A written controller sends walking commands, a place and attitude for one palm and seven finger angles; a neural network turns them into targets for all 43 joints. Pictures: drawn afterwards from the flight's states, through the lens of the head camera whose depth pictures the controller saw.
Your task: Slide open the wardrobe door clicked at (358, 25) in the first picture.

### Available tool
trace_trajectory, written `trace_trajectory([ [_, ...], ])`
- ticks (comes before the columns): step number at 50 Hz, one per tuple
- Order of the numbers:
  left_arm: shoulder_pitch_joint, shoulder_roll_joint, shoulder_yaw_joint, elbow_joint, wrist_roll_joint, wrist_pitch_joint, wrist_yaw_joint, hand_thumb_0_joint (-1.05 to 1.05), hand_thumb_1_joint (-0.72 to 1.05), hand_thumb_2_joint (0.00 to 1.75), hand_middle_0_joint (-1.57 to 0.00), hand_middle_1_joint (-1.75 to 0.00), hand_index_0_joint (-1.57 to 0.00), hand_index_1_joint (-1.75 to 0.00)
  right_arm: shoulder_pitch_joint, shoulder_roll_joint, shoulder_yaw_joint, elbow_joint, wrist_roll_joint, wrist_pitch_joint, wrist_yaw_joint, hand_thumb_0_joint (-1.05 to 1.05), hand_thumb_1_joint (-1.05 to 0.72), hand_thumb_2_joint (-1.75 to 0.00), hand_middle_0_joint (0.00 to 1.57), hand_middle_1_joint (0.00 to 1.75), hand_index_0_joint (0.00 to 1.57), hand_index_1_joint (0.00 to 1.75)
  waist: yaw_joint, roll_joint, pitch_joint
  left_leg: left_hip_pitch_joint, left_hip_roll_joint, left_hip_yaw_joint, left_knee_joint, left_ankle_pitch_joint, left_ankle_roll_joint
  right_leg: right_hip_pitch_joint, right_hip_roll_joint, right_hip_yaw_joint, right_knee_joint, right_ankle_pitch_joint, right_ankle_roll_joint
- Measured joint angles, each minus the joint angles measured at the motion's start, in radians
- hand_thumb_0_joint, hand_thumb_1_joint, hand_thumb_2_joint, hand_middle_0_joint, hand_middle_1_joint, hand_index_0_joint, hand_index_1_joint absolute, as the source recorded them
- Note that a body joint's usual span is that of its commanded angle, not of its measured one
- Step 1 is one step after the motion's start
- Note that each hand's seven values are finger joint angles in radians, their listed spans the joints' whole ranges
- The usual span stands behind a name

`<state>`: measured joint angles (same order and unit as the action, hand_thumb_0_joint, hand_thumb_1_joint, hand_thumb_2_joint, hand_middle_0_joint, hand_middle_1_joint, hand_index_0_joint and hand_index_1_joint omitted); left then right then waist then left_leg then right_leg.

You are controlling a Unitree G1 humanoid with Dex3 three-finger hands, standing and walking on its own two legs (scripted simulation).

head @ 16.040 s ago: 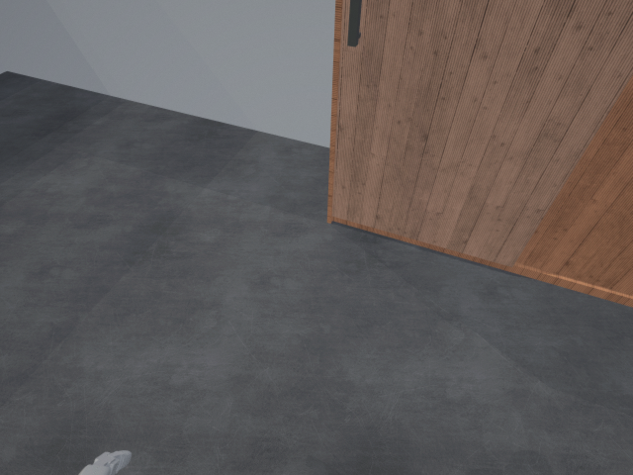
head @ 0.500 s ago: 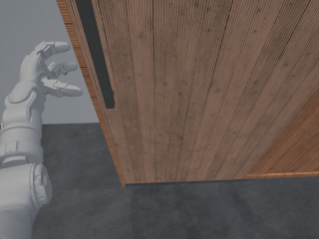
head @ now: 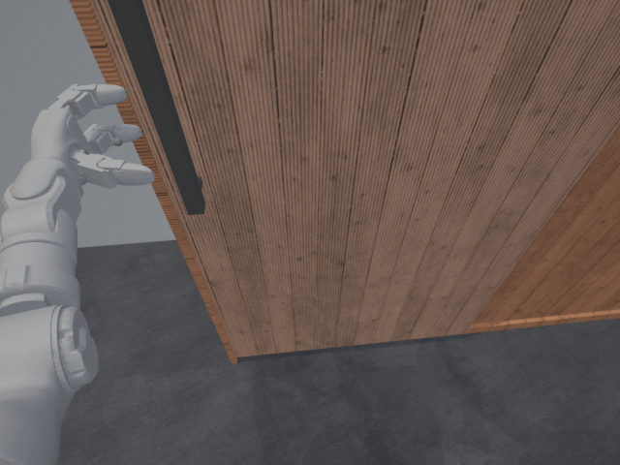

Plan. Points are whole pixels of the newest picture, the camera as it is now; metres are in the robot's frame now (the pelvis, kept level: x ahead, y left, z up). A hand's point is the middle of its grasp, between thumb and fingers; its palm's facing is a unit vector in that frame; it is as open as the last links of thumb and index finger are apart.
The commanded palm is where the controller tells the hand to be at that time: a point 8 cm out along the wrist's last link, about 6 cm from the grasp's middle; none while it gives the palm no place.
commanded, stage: move the hooked fingers beside the handle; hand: left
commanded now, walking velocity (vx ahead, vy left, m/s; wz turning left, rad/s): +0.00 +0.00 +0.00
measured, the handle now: (168, 106) +0.51 +0.18 +0.21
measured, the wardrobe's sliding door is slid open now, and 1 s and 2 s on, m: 0.00 0.00 0.00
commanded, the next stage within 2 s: feel for the door with the fingertips in 0.62 s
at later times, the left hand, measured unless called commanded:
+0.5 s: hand (124, 146) +0.44 +0.22 +0.20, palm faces +0.13 -0.99 +0.01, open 14.0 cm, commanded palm +0.42 +0.27 +0.20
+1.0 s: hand (149, 140) +0.46 +0.19 +0.19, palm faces +0.07 -1.00 +0.03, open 14.0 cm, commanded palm +0.42 +0.25 +0.20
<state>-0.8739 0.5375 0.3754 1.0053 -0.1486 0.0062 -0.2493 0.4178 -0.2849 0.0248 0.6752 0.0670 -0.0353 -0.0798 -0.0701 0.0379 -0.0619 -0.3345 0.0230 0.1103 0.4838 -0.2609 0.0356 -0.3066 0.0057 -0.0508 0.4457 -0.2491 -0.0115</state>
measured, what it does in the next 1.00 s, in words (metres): stands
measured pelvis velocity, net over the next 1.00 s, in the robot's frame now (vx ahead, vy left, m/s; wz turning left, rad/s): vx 0.00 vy -0.01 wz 0.01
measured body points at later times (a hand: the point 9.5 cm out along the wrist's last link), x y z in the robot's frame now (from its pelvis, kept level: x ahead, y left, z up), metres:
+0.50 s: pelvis -0.01 -0.01 +0.00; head +0.01 -0.02 +0.45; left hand +0.43 +0.27 +0.20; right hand +0.10 -0.27 -0.11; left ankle -0.01 +0.09 -0.74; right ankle -0.02 -0.11 -0.74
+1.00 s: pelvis +0.00 -0.01 +0.00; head +0.02 -0.01 +0.45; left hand +0.45 +0.25 +0.19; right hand +0.06 -0.28 -0.12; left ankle -0.01 +0.09 -0.74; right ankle -0.02 -0.11 -0.74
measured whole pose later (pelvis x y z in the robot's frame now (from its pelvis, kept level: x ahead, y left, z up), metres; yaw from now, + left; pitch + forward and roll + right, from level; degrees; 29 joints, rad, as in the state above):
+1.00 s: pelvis +0.00 -0.01 +0.00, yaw +1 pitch +6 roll -1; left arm -0.85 0.44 0.33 0.90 -0.17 0.02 -0.20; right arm 0.38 -0.29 0.01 0.69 0.07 -0.05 -0.08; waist -0.07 0.04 -0.06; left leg -0.32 0.03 0.10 0.49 -0.26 0.03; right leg -0.29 0.01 -0.06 0.45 -0.25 -0.02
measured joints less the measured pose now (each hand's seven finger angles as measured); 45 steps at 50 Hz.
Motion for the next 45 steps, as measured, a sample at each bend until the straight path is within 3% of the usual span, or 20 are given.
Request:
trace_trajectory([
  [7, 0.089, -0.052, -0.002, -0.161, -0.025, 0.001, 0.005, -0.01, -0.5, 0.3, -0.3, -1.2, -0.31, -1.2, -0.019, 0.004, -0.006, 0.008, 0.003, -0.003, -0.003, 0.01, -0.9, -0.9, 0.2, 0.3, 0.2, 0.3, 0.021, -0.011, 0.008, 0.027, 0.004, -0.008, -0.006, 0.001, -0.005, 0.033, 0.005, -0.007, -0.015, 0.003, -0.005],
  [15, 0.026, -0.062, -0.057, -0.12, -0.019, 0.061, 0.025, -0.01, -0.51, 0.3, -0.3, -1.2, -0.3, -1.2, -0.086, -0.004, -0.005, -0.009, 0.007, -0.017, -0.006, 0.01, -0.9, -0.9, 0.2, 0.3, 0.2, 0.3, 0.027, 0.001, 0.005, 0.025, -0.002, -0.027, -0.006, 0.011, -0.007, 0.038, 0.0, -0.026, -0.014, 0.004, -0.008],
  [19, 0.022, -0.078, -0.058, -0.101, -0.027, 0.058, 0.03, -0.01, -0.51, 0.3, -0.3, -1.2, -0.3, -1.2, -0.108, -0.002, 0.001, -0.019, 0.007, -0.017, -0.006, 0.0, -0.9, -0.9, 0.2, 0.3, 0.2, 0.3, 0.031, 0.005, 0.004, 0.027, -0.004, -0.027, -0.011, 0.016, -0.007, 0.037, -0.002, -0.027, -0.009, 0.004, -0.009],
  [28, -0.026, -0.039, -0.031, -0.016, 0.01, 0.007, 0.043, -0.01, -0.5, 0.3, -0.3, -1.2, -0.3, -1.2, -0.106, 0.012, 0.018, -0.015, 0.002, -0.017, -0.007, 0.0, -0.9, -0.9, 0.2, 0.3, 0.2, 0.3, 0.017, -0.012, 0.016, 0.014, 0.005, -0.033, -0.001, 0.018, -0.016, 0.023, 0.006, -0.032, 0.002, 0.002, -0.018],
  [36, -0.056, 0.015, -0.03, 0.043, -0.011, -0.014, -0.015, -0.01, -0.5, 0.3, -0.3, -1.2, -0.3, -1.2, -0.053, -0.009, 0.007, 0.014, 0.007, -0.011, -0.016, 0.0, -0.9, -0.9, 0.2, 0.3, 0.2, 0.3, 0.006, -0.006, 0.019, -0.008, 0.007, -0.033, 0.006, 0.014, -0.016, 0.004, 0.008, -0.031, 0.004, 0.002, -0.018],
  [45, -0.011, -0.052, -0.043, -0.046, -0.036, -0.008, -0.002, -0.01, -0.5, 0.3, -0.3, -1.2, -0.3, -1.2, -0.02, -0.015, -0.011, 0.027, 0.004, -0.009, -0.006, 0.01, -0.9, -0.9, 0.2, 0.3, 0.2, 0.3, 0.006, -0.004, 0.007, -0.005, 0.005, -0.023, 0.007, 0.004, -0.011, 0.004, 0.006, -0.021, 0.003, -0.002, -0.012],
])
